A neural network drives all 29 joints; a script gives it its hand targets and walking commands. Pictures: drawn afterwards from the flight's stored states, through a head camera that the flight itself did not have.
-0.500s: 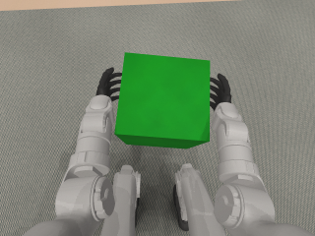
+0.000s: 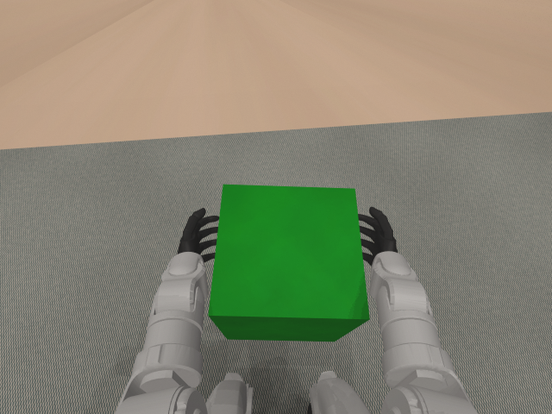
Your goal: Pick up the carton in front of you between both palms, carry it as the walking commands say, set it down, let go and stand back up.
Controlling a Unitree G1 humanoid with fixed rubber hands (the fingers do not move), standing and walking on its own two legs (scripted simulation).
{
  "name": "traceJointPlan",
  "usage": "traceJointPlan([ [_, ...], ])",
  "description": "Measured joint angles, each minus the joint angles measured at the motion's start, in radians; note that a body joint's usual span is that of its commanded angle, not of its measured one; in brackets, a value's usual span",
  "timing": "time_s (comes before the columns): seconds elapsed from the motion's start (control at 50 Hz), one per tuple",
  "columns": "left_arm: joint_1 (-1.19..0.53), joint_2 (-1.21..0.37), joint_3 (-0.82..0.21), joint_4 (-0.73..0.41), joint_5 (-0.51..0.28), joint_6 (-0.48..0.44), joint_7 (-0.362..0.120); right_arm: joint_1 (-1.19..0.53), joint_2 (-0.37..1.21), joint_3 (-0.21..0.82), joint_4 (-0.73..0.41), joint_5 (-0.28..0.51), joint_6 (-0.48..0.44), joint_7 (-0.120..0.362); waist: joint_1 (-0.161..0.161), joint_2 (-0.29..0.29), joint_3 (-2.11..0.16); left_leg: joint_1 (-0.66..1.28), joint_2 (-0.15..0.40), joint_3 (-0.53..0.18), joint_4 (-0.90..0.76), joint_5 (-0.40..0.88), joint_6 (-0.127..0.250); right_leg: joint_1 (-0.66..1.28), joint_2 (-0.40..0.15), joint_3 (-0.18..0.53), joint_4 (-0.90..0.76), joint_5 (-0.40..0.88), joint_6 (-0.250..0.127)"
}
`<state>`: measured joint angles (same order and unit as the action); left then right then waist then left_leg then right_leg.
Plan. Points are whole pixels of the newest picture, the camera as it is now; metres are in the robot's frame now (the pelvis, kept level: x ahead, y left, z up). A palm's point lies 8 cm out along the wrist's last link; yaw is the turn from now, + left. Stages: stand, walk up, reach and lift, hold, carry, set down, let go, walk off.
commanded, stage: reach and lift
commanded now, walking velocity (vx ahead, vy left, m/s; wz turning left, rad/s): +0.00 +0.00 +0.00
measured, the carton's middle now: (284, 271) +0.35 -0.01 -0.10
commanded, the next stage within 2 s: hold in 1.42 s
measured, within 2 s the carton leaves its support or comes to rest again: neither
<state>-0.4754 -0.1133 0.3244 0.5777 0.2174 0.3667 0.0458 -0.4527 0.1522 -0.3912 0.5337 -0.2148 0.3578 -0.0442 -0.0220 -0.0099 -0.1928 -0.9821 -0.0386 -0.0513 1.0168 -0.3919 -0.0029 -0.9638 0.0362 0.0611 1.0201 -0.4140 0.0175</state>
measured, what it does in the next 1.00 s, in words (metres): rises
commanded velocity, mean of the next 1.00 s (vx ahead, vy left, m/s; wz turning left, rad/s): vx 0.00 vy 0.00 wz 0.00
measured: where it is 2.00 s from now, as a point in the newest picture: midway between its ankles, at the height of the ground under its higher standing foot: outside the picture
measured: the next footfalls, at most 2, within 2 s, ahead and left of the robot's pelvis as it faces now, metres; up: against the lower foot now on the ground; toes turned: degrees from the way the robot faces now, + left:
none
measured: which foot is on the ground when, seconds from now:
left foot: down 0.00-1.00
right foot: down 0.00-1.00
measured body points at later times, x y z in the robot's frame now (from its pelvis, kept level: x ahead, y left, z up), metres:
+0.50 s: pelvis +0.02 -0.01 +0.07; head -0.02 -0.01 +0.52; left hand +0.33 +0.15 +0.09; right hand +0.33 -0.16 +0.09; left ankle +0.05 +0.12 -0.66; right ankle +0.04 -0.13 -0.66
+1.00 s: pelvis +0.02 +0.00 +0.08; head +0.00 +0.00 +0.53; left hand +0.33 +0.15 +0.10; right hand +0.34 -0.16 +0.10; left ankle +0.05 +0.12 -0.66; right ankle +0.04 -0.13 -0.66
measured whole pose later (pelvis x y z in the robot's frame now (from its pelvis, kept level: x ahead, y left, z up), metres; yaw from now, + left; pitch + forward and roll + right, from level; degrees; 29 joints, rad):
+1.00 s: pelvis +0.02 +0.00 +0.08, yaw +0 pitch -4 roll +0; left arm -0.32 -0.17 0.28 0.36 0.31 0.64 0.00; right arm -0.33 0.17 -0.30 0.37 -0.32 0.62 0.01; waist 0.00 -0.01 0.02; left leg -0.14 -0.02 -0.06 0.41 -0.19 0.00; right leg -0.13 0.02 0.07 0.43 -0.22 0.01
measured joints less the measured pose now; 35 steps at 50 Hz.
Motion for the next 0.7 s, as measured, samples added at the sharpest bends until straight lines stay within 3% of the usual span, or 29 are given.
traceJointPlan([
  [0.22,0.142,-0.026,-0.026,-0.088,0.006,0.068,-0.011,0.121,0.018,0.057,-0.065,-0.018,0.071,0.009,0.015,0.003,0.060,0.402,0.011,-0.005,-0.295,0.083,-0.002,0.398,-0.006,0.004,-0.290,0.084,-0.010],
  [0.42,0.201,-0.041,-0.054,-0.181,0.038,0.196,-0.017,0.154,0.009,0.106,-0.123,-0.046,0.195,0.027,0.020,0.003,0.120,0.714,0.017,-0.011,-0.507,0.157,-0.005,0.707,-0.011,0.004,-0.497,0.156,-0.016],
  [0.56,0.148,-0.056,-0.002,-0.149,0.098,0.240,-0.044,0.103,0.024,0.057,-0.087,-0.104,0.235,0.047,0.024,0.005,0.171,0.779,0.019,-0.012,-0.533,0.175,-0.005,0.772,-0.011,0.003,-0.522,0.172,-0.018],
  [0.7,0.123,-0.059,0.009,-0.168,0.106,0.239,-0.052,0.083,0.031,0.043,-0.111,-0.112,0.233,0.053,0.023,0.004,0.210,0.782,0.018,-0.012,-0.535,0.183,-0.004,0.775,-0.012,0.004,-0.526,0.181,-0.016],
])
